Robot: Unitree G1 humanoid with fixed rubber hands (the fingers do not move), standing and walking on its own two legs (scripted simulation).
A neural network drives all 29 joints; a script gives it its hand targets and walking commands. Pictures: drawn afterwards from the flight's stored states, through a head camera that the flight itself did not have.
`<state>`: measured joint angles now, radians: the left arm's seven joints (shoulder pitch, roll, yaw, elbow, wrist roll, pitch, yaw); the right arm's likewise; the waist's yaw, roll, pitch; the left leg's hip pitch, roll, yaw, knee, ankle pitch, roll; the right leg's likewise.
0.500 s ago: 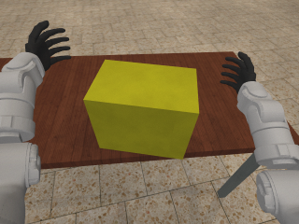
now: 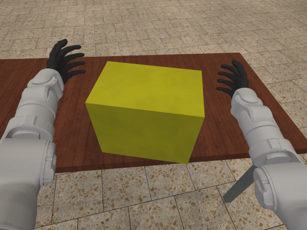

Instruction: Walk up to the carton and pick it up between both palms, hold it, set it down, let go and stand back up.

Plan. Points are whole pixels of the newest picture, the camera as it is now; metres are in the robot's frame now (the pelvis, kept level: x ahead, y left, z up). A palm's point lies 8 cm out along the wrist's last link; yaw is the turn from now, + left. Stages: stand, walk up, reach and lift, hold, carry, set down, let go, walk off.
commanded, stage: reach and lift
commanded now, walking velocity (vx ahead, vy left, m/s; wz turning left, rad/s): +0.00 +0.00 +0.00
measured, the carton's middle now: (148, 114) +0.43 -0.03 +0.05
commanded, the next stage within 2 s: none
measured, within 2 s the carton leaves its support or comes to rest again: neither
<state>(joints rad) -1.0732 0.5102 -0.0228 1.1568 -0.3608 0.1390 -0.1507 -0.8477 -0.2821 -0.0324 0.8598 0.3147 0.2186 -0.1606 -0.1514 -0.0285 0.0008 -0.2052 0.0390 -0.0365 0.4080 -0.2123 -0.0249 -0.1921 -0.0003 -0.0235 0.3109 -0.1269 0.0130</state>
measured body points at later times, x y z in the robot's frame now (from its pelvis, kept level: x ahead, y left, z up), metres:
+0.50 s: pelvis +0.02 +0.00 +0.00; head +0.04 +0.02 +0.45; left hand +0.49 +0.17 +0.12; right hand +0.41 -0.24 +0.11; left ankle +0.00 +0.13 -0.75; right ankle +0.02 -0.13 -0.75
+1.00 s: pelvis +0.01 +0.00 +0.00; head +0.02 +0.02 +0.45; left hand +0.47 +0.16 +0.12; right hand +0.40 -0.22 +0.11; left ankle +0.00 +0.13 -0.75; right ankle +0.02 -0.13 -0.75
